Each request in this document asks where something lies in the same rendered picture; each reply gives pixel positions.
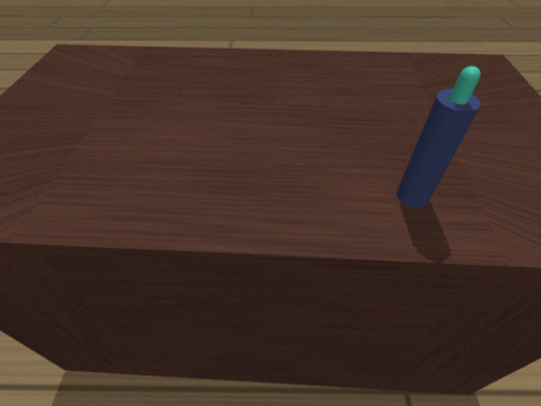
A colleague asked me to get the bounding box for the bottle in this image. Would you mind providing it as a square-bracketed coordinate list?
[396, 66, 481, 208]

